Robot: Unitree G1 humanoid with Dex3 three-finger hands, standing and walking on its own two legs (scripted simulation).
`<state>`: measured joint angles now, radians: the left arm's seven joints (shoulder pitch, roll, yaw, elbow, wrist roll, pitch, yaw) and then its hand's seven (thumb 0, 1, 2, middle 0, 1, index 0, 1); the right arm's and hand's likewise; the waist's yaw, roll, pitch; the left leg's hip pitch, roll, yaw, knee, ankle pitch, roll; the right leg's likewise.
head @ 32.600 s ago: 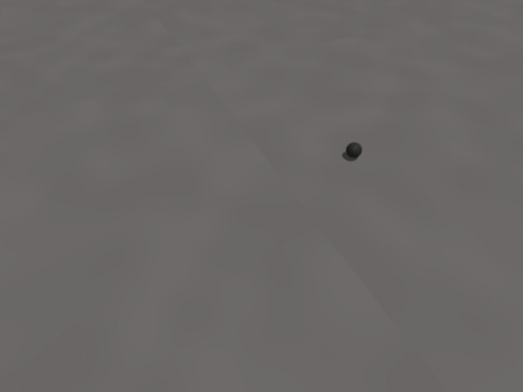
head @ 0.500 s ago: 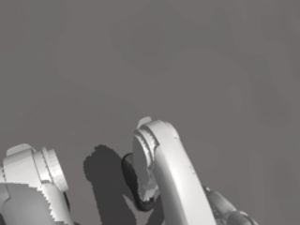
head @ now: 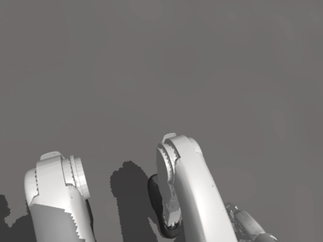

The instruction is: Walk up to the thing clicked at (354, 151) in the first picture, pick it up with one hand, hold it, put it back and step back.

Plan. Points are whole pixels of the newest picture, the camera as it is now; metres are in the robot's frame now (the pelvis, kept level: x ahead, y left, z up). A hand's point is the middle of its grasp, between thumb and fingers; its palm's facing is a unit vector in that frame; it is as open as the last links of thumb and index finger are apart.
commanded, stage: settle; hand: left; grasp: from above
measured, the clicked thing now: out of the picture +0.44 +0.39 -0.21
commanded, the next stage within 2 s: lift in 0.50 s
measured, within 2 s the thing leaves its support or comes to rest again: neither
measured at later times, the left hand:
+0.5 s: hand out of the picture +0.43 +0.39 -0.10, palm faces -0.41 -0.10 -0.91, open 10.9 cm
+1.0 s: hand out of the picture +0.39 +0.38 -0.02, palm faces -0.44 -0.14 -0.89, open 10.9 cm
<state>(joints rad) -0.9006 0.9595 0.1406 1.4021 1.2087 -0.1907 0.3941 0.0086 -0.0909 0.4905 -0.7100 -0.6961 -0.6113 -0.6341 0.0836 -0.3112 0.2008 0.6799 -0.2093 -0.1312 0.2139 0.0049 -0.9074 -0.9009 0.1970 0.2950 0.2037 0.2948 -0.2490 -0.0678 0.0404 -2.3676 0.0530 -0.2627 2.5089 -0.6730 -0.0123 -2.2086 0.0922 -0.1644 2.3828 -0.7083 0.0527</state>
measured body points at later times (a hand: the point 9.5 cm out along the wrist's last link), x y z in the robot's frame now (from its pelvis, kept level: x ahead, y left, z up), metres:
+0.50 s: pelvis -0.01 +0.00 +0.02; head +0.21 +0.10 +0.40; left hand +0.44 +0.39 -0.05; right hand +0.09 -0.27 -0.07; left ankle +0.07 +0.14 -0.27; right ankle +0.10 -0.12 -0.27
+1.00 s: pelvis -0.01 +0.00 +0.08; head +0.19 +0.08 +0.47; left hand +0.41 +0.38 +0.03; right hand +0.10 -0.26 -0.03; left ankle +0.07 +0.14 -0.27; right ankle +0.10 -0.12 -0.27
